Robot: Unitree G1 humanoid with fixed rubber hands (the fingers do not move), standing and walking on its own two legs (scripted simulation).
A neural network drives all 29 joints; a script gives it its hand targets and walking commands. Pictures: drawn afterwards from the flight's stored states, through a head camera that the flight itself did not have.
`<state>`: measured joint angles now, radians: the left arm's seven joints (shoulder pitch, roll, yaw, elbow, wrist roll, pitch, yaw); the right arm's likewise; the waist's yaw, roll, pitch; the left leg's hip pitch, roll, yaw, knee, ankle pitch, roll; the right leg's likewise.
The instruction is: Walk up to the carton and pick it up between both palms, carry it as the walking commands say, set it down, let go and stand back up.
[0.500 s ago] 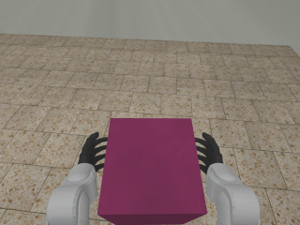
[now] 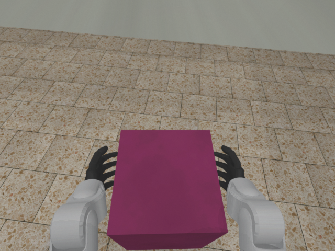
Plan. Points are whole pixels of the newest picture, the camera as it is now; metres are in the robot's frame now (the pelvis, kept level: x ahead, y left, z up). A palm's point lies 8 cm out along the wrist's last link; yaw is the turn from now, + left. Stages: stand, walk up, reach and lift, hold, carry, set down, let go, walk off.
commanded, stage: carry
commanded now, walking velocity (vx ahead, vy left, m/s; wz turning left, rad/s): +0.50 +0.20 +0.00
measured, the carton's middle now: (165, 195) +0.26 +0.00 +0.00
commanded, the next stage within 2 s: none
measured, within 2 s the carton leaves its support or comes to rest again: neither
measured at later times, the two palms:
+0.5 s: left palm (96, 76) +0.57 +0.20 +0.10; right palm (191, 73) +0.59 -0.08 +0.10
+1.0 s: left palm (94, 25) +0.90 +0.28 +0.10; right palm (165, 28) +0.89 +0.00 +0.10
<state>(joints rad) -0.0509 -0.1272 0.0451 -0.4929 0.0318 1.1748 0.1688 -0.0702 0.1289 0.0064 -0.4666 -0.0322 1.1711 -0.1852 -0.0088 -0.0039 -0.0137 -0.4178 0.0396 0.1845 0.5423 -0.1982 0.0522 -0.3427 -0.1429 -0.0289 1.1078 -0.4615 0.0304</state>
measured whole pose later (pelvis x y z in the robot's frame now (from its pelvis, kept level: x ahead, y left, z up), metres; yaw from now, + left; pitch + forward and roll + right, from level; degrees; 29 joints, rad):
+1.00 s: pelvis +0.64 +0.14 +0.00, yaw +0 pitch +4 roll +2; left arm -0.04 -0.13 0.02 -0.51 0.03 1.15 0.17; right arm -0.04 0.13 0.00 -0.52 -0.03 1.16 -0.19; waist -0.03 0.00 -0.04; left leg -0.14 0.00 0.19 0.44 -0.35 0.02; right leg -0.44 -0.03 -0.13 0.46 -0.07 0.00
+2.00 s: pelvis +0.89 +0.19 +0.00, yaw +0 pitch +5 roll -1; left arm -0.13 -0.13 0.05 -0.28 0.05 1.10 0.16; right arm -0.11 0.13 -0.06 -0.29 -0.05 1.09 -0.16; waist 0.00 0.00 -0.12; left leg -0.24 0.05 0.11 0.60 -0.40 -0.01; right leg -0.31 -0.02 -0.11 0.61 -0.34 -0.01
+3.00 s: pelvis +0.83 +0.18 +0.00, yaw +0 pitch +2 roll +0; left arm -0.17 -0.14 0.10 0.01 0.11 0.84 0.12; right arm -0.18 0.14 -0.10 0.01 -0.10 0.84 -0.12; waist -0.01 0.01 -0.09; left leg -0.26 0.05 0.12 0.56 -0.34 -0.01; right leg -0.32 -0.02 -0.13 0.57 -0.29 -0.04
